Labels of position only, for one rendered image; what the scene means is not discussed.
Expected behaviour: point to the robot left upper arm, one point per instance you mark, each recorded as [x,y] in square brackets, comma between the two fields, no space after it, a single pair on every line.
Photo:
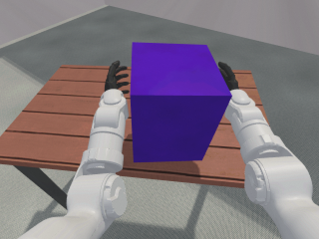
[94,201]

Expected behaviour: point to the robot right forearm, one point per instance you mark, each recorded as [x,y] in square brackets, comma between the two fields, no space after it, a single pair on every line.
[252,131]

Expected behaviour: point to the table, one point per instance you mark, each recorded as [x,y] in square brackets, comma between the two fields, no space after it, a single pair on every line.
[53,131]

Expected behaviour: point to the carton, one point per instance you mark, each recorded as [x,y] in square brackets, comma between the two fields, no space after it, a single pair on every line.
[178,98]

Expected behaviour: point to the robot right upper arm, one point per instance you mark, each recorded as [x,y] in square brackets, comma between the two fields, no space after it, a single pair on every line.
[281,185]

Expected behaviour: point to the robot right hand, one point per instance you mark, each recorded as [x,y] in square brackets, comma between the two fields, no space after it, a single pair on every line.
[228,76]

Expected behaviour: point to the robot left hand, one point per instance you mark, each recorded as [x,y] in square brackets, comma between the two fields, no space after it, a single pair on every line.
[111,80]

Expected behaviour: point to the robot left forearm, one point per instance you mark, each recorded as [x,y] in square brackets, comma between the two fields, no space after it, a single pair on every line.
[104,152]

